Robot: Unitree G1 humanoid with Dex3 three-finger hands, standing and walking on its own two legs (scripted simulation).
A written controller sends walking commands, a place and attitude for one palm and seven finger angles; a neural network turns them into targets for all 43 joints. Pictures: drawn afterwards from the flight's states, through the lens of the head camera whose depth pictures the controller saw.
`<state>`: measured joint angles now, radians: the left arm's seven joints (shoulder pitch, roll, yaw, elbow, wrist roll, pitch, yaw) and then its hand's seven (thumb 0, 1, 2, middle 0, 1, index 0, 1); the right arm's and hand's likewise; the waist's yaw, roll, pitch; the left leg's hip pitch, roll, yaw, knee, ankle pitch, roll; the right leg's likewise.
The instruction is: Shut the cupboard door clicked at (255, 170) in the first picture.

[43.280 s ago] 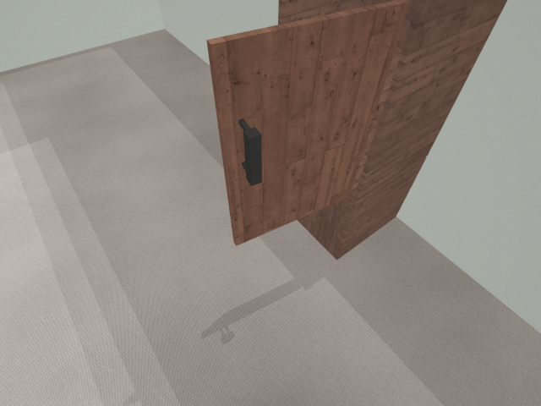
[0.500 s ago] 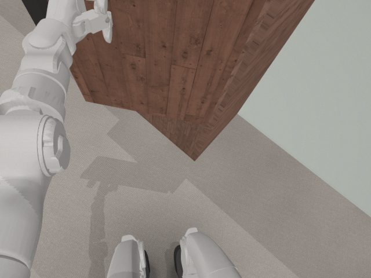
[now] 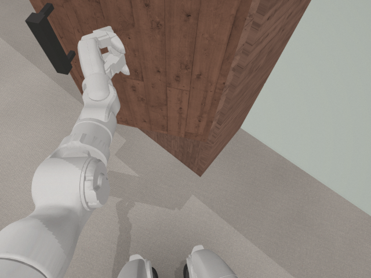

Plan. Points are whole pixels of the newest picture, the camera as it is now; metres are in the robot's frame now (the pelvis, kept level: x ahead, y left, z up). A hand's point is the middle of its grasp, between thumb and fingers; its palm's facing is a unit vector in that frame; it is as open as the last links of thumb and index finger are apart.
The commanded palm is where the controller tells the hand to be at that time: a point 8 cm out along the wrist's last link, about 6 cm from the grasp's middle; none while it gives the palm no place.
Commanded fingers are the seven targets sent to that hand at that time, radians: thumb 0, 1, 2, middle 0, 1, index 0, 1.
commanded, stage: pull the fist back off the door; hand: left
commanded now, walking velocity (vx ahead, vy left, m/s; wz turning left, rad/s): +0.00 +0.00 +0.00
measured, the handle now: (56, 40) +0.63 +0.18 +0.10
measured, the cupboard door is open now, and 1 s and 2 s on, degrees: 27 27 27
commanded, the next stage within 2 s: draw the hand back to the body in 0.44 s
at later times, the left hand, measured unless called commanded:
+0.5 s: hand (132, 88) +0.47 +0.03 +0.11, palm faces +0.09 -1.00 -0.04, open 3.1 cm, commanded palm +0.45 +0.09 +0.10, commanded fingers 0.00 0.90 0.90 -1.30 -1.50 -1.30 -1.50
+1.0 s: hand (71, 120) +0.38 +0.12 +0.16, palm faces +0.09 -1.00 -0.02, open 3.1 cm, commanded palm +0.33 +0.17 +0.16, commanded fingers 0.00 0.90 0.90 -1.22 -1.41 -1.22 -1.41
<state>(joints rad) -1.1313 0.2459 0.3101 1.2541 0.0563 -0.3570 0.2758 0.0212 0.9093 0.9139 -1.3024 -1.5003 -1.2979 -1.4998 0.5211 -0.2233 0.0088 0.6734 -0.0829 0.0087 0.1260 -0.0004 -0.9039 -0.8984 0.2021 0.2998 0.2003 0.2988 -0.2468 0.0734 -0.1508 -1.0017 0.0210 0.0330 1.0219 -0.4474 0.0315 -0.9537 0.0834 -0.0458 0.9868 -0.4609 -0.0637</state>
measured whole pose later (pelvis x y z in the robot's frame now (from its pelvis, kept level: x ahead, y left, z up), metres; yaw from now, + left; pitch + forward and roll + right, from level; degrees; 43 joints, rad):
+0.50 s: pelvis +0.00 -0.02 +0.01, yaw +2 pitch +17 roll +0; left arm -0.87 0.07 0.11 1.10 0.01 -0.45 0.29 0.02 0.90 0.90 -1.31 -1.50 -1.30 -1.50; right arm 0.30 -0.25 -0.03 0.65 -0.04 0.03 0.08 0.00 -0.91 -0.90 0.20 0.30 0.20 0.30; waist -0.14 0.03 -0.14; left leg -0.84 0.00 0.02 0.95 -0.42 0.01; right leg -0.80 0.06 -0.06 0.96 -0.46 -0.08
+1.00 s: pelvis +0.00 -0.01 +0.05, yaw +1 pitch +7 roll +0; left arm -0.32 0.14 0.08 0.47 -0.14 -0.27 0.07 0.02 0.90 0.90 -1.30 -1.50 -1.30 -1.50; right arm 0.34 -0.27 -0.01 0.63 0.05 0.03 0.01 0.01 -0.91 -0.90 0.20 0.30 0.20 0.30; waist -0.05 0.04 -0.10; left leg -0.50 0.00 0.04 0.72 -0.35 0.02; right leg -0.46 0.07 -0.03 0.72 -0.38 -0.07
